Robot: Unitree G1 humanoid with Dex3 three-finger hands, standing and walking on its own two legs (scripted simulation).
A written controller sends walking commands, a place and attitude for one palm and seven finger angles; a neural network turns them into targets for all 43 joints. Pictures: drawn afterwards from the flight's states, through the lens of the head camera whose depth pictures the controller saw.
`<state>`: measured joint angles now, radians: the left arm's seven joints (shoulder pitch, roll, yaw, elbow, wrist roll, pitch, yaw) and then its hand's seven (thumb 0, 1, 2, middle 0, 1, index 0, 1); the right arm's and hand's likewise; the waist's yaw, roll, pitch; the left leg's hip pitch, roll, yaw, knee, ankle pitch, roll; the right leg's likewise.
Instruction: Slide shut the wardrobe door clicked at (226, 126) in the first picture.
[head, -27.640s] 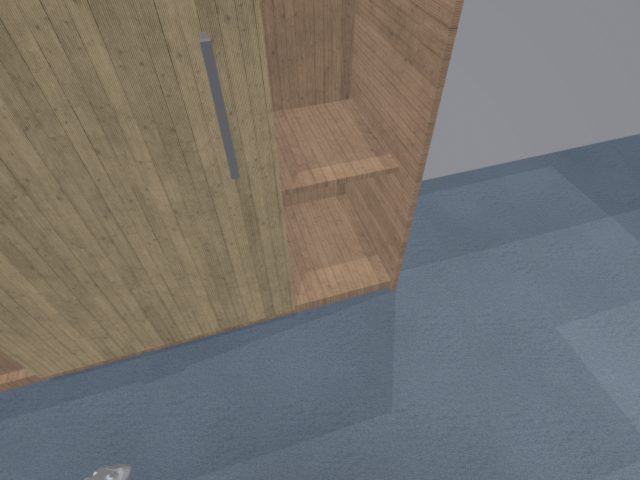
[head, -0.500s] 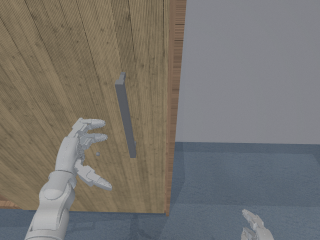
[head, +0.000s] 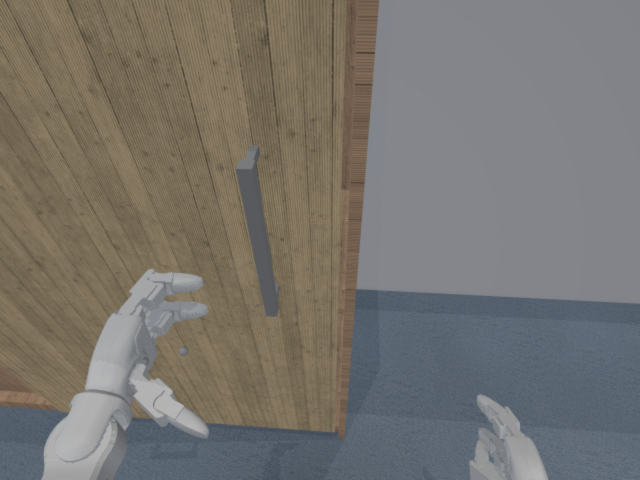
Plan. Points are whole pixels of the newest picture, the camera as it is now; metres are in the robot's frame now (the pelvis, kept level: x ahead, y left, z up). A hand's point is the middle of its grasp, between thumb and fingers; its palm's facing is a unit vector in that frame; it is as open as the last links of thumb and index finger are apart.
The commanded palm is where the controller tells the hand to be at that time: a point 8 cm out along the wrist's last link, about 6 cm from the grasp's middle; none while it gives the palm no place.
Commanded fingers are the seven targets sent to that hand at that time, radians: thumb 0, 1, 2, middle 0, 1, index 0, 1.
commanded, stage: draw the hand back to the body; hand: left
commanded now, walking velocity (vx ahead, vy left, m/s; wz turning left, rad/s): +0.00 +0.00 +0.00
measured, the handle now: (264, 242) +0.40 +0.12 +0.10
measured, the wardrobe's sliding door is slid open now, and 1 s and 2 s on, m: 0.01 0.01 0.01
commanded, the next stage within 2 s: step back with the hand held close in 1.56 s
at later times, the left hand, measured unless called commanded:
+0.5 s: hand (136, 344) +0.21 +0.21 +0.14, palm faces +0.07 -1.00 -0.07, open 14.6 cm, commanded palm +0.18 +0.26 +0.15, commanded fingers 0.00 -0.30 0.32 -0.24 -1.00 -0.24 -1.00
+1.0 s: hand (67, 333) +0.21 +0.26 +0.16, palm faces +0.39 -0.85 -0.35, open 10.6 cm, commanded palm +0.16 +0.30 +0.18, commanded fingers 0.00 0.61 0.76 -0.21 -0.47 -0.21 -0.47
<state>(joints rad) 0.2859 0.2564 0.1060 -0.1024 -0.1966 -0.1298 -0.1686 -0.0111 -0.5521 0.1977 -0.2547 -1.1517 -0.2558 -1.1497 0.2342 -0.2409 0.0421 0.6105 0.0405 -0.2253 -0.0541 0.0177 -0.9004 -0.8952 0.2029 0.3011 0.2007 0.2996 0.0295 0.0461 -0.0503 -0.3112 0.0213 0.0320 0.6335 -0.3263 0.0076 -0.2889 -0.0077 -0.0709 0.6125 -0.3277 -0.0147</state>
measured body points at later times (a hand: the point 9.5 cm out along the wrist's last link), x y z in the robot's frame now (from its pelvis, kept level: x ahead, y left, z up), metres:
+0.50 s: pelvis +0.01 +0.00 +0.00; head -0.03 -0.02 +0.45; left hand +0.20 +0.26 +0.14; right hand +0.20 -0.23 -0.06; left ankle +0.01 +0.11 -0.73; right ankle +0.00 -0.11 -0.73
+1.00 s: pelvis +0.01 +0.02 +0.01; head -0.02 +0.00 +0.46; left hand +0.18 +0.31 +0.18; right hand +0.20 -0.20 -0.07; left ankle +0.01 +0.11 -0.73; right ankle +0.00 -0.11 -0.73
